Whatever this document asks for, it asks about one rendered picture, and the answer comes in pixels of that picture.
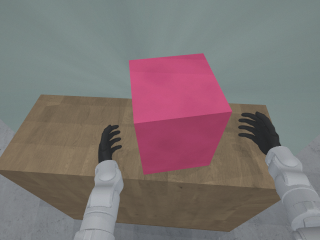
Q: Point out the right robot forearm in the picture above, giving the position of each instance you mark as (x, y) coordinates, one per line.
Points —
(298, 196)

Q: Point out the right robot hand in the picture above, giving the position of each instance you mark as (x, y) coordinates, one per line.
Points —
(265, 135)

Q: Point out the right robot upper arm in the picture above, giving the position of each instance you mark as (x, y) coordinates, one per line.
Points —
(306, 233)

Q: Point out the left robot hand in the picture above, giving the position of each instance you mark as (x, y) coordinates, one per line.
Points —
(105, 151)

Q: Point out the pedestal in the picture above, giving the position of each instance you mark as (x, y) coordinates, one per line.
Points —
(54, 154)

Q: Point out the left robot forearm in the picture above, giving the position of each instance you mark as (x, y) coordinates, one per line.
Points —
(102, 207)

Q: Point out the carton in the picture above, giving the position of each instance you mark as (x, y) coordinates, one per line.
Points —
(179, 112)

